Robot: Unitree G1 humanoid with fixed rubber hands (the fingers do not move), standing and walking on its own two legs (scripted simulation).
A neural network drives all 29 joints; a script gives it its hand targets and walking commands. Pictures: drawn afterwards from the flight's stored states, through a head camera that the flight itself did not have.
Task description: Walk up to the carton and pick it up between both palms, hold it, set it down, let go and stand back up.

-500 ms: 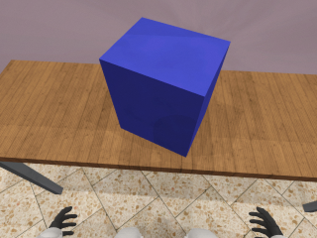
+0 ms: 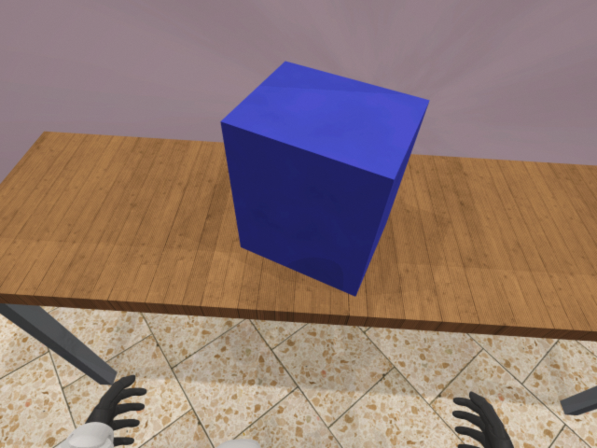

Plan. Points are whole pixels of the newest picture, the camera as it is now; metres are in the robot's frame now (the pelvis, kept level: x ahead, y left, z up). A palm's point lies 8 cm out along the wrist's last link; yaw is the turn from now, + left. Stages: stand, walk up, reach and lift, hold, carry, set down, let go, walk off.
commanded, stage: reach and lift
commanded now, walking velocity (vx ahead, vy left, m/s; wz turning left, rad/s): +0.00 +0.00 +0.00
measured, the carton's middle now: (321, 184) +0.49 +0.02 +0.05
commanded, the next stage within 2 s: none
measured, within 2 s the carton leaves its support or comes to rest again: neither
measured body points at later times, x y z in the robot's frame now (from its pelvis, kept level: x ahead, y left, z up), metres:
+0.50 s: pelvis +0.01 -0.01 +0.00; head +0.00 +0.00 +0.45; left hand +0.17 +0.28 -0.04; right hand +0.17 -0.21 -0.03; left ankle +0.02 +0.12 -0.74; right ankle +0.04 -0.15 -0.74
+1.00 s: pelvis +0.06 +0.05 +0.01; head +0.09 +0.05 +0.45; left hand +0.20 +0.31 +0.01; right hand +0.21 -0.15 -0.02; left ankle +0.02 +0.12 -0.74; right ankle +0.04 -0.15 -0.73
